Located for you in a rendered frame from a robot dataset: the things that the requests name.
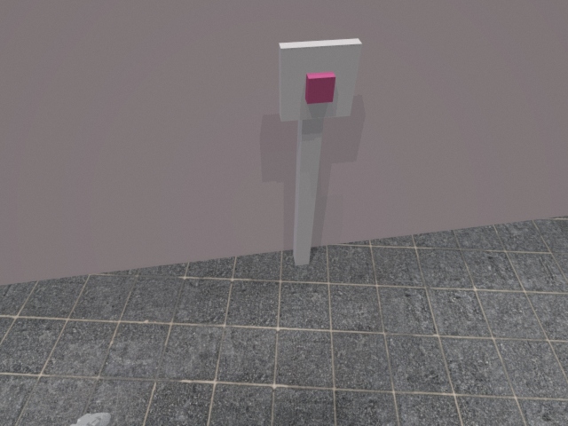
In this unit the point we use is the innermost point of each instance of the panel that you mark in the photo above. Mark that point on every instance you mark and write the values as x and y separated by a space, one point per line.
295 61

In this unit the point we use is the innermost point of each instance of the button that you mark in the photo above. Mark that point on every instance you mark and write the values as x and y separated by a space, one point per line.
319 87

